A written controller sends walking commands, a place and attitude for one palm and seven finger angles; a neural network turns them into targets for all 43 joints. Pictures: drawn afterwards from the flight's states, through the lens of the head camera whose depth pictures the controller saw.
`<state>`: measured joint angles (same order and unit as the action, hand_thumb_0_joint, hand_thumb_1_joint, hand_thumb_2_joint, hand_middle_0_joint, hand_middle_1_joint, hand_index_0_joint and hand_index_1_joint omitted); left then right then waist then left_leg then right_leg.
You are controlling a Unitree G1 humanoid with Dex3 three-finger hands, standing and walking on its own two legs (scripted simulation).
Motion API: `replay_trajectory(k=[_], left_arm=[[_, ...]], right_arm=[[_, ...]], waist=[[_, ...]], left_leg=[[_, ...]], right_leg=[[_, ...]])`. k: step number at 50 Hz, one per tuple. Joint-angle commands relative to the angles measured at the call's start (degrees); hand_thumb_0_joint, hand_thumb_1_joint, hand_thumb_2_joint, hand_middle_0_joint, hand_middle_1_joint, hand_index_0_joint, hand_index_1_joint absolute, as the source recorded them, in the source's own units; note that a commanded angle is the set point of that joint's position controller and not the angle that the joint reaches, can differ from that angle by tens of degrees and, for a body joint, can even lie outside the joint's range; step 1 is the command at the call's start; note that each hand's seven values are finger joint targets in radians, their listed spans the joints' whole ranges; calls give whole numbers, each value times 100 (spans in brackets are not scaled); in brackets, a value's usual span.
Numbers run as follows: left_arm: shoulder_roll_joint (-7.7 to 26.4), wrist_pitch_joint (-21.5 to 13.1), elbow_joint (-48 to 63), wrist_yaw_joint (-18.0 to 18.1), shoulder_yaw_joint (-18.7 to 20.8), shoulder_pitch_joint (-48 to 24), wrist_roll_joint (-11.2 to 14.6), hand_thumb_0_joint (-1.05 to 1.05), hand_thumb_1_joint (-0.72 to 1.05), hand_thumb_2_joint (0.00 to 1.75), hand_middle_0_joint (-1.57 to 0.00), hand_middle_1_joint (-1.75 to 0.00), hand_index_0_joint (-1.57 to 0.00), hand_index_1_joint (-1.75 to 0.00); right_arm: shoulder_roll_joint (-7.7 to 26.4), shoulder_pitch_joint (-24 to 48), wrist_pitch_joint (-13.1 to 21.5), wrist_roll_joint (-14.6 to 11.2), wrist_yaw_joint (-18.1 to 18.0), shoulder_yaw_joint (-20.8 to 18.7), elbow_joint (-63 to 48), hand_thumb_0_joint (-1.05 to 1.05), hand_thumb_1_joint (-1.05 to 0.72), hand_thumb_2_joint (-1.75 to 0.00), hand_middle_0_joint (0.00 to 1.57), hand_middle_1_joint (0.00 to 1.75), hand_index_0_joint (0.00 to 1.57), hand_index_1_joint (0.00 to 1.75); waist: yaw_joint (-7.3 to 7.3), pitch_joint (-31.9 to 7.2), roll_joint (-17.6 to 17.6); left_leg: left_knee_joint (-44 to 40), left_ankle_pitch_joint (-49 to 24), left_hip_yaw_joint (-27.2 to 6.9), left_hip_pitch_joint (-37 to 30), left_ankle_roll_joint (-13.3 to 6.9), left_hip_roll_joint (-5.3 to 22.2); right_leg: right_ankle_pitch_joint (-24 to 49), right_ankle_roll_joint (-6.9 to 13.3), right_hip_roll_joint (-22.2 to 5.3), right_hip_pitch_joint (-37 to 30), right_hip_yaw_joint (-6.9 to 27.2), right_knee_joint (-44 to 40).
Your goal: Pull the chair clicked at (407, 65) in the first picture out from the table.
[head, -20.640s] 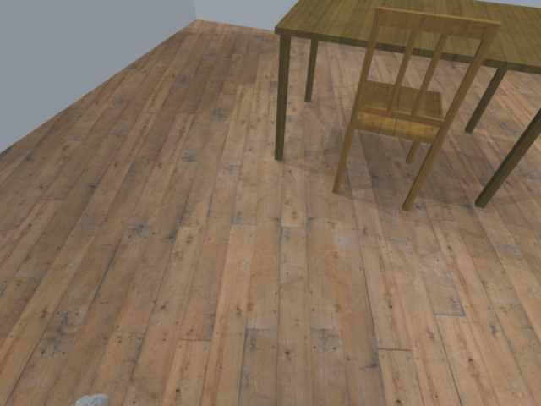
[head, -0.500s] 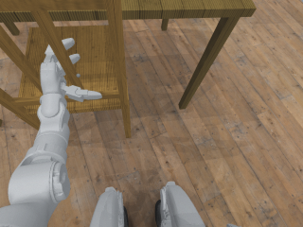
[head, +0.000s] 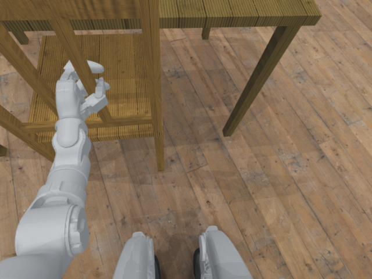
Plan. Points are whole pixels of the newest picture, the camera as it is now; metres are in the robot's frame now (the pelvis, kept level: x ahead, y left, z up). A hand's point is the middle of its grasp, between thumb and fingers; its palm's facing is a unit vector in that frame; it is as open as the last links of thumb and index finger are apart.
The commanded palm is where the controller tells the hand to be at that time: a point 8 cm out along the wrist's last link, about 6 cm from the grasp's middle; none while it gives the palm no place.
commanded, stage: hook a spindle and tug to test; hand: left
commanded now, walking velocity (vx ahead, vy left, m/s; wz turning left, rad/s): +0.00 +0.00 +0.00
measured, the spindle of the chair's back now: (39, 85) +0.51 +0.27 +0.04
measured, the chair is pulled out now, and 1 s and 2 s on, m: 0.00 0.06 0.23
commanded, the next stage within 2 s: step backward, pulling the chair out in 0.58 s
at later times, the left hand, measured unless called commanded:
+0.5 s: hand (103, 109) +0.46 +0.14 +0.03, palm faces +0.08 -1.00 -0.01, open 5.4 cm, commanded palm +0.42 +0.18 +0.03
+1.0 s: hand (106, 114) +0.43 +0.13 +0.05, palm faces +0.05 -0.99 -0.09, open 5.2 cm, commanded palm +0.41 +0.18 +0.04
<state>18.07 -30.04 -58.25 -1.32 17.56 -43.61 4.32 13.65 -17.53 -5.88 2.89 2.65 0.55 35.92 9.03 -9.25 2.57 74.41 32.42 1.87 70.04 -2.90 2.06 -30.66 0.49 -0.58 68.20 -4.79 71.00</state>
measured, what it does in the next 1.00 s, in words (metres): rises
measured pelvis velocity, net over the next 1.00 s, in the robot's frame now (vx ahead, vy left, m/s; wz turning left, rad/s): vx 0.04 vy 0.00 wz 0.04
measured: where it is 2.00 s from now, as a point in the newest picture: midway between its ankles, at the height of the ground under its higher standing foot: outside the picture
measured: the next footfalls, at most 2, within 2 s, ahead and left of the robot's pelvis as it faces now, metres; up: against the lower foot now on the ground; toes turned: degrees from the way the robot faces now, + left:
none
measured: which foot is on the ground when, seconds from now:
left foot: down 0.00-1.00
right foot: down 0.00-1.00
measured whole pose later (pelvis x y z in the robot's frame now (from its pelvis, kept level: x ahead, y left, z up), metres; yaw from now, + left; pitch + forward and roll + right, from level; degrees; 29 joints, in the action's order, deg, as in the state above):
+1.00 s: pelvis +0.04 +0.00 +0.10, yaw +2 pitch +15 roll -2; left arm 11.0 -11.0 -53.2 5.4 4.9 -29.2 4.4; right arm 13.5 -15.5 -9.7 -2.2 -5.3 1.7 33.6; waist 6.8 -1.7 0.8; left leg 40.2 18.7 1.9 34.8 -2.0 0.1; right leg -16.0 -0.9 -1.0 34.1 -4.7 39.8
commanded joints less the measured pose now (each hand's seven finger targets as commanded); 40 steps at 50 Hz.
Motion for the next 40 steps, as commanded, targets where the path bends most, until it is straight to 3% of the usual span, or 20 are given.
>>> replay_trajectory(k=[1, 8, 14, 15, 17, 19, 22, 24, 27, 29, 30, 32, 33, 34, 35, 36, 38, 39, 40], left_arm=[[398, -472, 1551, -109, -357, -1724, -28, 0, 90, 90, -50, -145, -50, -145], [322, -428, 1983, -24, -398, -974, 11, 0, 90, 90, -50, -145, -50, -145], [73, -417, 2708, -45, -544, -6, 128, 0, 90, 90, -50, -145, -50, -145], [44, -387, 2733, -49, -579, 196, 142, 0, 90, 90, -50, -145, -50, -145], [-69, -371, 2874, -43, -685, 388, 146, 0, 90, 90, -50, -145, -50, -145], [-101, -363, 3019, -13, -743, 480, 143, 0, 90, 90, -50, -145, -50, -145], [-63, -370, 3124, 20, -712, 645, 154, 0, 90, 90, -50, -145, -50, -145], [-215, -382, 3203, 18, -845, 766, 157, 0, 90, 90, -50, -145, -50, -145], [-196, -393, 3335, 9, -850, 837, 166, 0, 90, 90, -50, -145, -50, -145], [-265, -373, 3306, 2, -930, 787, 148, 0, 90, 90, -50, -145, -50, -145], [-170, -378, 3312, 8, -855, 590, 164, 0, 90, 90, -50, -145, -50, -145], [-68, -371, 3218, 1, -725, 690, 164, 0, 90, 90, -50, -145, -50, -145], [14, -381, 3232, -11, -685, 667, 152, 0, 90, 90, -50, -145, -50, -145], [-208, -370, 3200, -22, -896, 285, 158, 0, 90, 90, -50, -145, -50, -145], [1652, 401, 4087, 412, -370, -667, -379, 0, 90, 90, -50, -145, -50, -145], [1137, 829, 4164, 578, -659, -628, -338, 0, 90, 90, -50, -145, -50, -145], [709, 1344, 3711, 679, -861, 173, -308, 0, 90, 90, -50, -145, -50, -145], [381, 1609, 2838, 644, -1109, 840, -338, 0, 90, 90, -50, -145, -50, -145], [216, 1759, 2529, 675, -1264, 873, -323, 0, 90, 90, -50, -145, -50, -145]], right_arm=[[946, -843, 54, -39, -13, -402, -375, 0, -90, -90, 20, 30, 20, 30], [929, -804, 67, -67, 17, -429, -437, 0, -90, -90, 20, 30, 20, 30], [854, -728, 116, -106, 61, -459, -551, 0, -90, -90, 20, 30, 20, 30], [848, -697, 122, -126, 72, -458, -576, 0, -90, -90, 20, 30, 20, 30], [824, -696, 139, -125, 71, -473, -578, 0, -90, -90, 20, 30, 20, 30], [823, -685, 171, -129, 73, -475, -569, 0, -90, -90, 20, 30, 20, 30], [823, -666, 214, -131, 59, -494, -550, 0, -90, -90, 20, 30, 20, 30], [801, -624, 248, -133, 59, -498, -542, 0, -90, -90, 20, 30, 20, 30], [792, -571, 286, -137, 33, -509, -545, 0, -90, -90, 20, 30, 20, 30], [784, -541, 313, -134, 24, -494, -539, 0, -90, -90, 20, 30, 20, 30], [798, -515, 322, -132, 5, -501, -489, 0, -90, -90, 20, 30, 20, 30], [798, -491, 355, -131, -23, -494, -502, 0, -90, -90, 20, 30, 20, 30], [817, -474, 371, -133, -46, -494, -508, 0, -90, -90, 20, 30, 20, 30], [784, -461, 383, -128, -51, -470, -469, 0, -90, -90, 20, 30, 20, 30], [817, -481, -10, -457, -259, -423, -965, 0, -90, -90, 20, 30, 20, 30], [666, -524, -83, -521, -456, -411, -1129, 0, -90, -90, 20, 30, 20, 30], [670, -487, -131, -548, -633, -352, -1114, 0, -90, -90, 20, 30, 20, 30], [699, -255, -217, -556, -654, -290, -975, 0, -90, -90, 20, 30, 20, 30], [733, -295, -284, -574, -705, -269, -885, 0, -90, -90, 20, 30, 20, 30]], waist=[[33, -3152, 663], [-54, -3081, 362], [-244, -3179, 555], [-271, -3096, 460], [-252, -3018, 332], [-265, -2967, 502], [-251, -2838, 233], [-256, -2812, 333], [-266, -2846, 208], [-254, -2806, 369], [-200, -2759, 205], [-247, -2762, 98], [-259, -2813, 183], [-131, -2789, 144], [-508, -4133, 488], [-365, -3749, 621], [-330, -3291, 295], [-353, -2288, 403], [-367, -2014, 84]], left_leg=[[-889, -3229, -701, -3107, 279, 17], [-983, -3432, -637, -3085, 268, 25], [-1051, -4169, -559, -3357, 305, 59], [-1080, -4153, -550, -3292, 302, 52], [-1086, -4202, -521, -3238, 282, 55], [-1084, -4322, -531, -3316, 305, 72], [-1069, -4250, -489, -3153, 282, 54], [-1069, -4290, -492, -3226, 294, 51], [-1045, -4236, -467, -3138, 286, 27], [-1018, -4255, -475, -3179, 293, 19], [-979, -4108, -463, -3073, 276, 14], [-973, -3908, -414, -2884, 258, -31], [-949, -3959, -432, -2897, 257, -27], [-929, -3869, -437, -2888, 248, -42], [-2081, -3307, -227, -4347, 166, -39], [-2370, -3364, -157, -4419, 126, -130], [-2520, -3774, -212, -4245, 122, -64], [-3008, -3350, -580, -3972, 206, 85], [-2989, -3590, -565, -3984, 123, 171]], right_leg=[[2092, 122, 233, -1053, 174, -763], [2385, 114, 252, -1407, 178, -830], [2871, 111, 240, -1718, 193, -879], [2920, 111, 240, -1807, 193, -908], [3053, 97, 241, -1912, 199, -926], [3054, 103, 229, -1815, 192, -891], [3217, 88, 224, -1971, 214, -900], [3191, 89, 210, -1898, 200, -885], [3302, 90, 194, -2043, 220, -861], [3225, 86, 179, -1902, 227, -842], [3246, 80, 175, -1929, 237, -841], [3296, 85, 176, -2096, 267, -827], [3290, 89, 162, -2027, 280, -786], [3263, 70, 155, -1967, 271, -794], [3710, 175, -279, -4524, 764, -1886], [4447, 152, -308, -4850, 729, -2165], [5154, 93, -385, -4770, 665, -2211], [3947, 112, -447, -4172, 554, -2362], [3931, 60, -393, -4226, 525, -2447]])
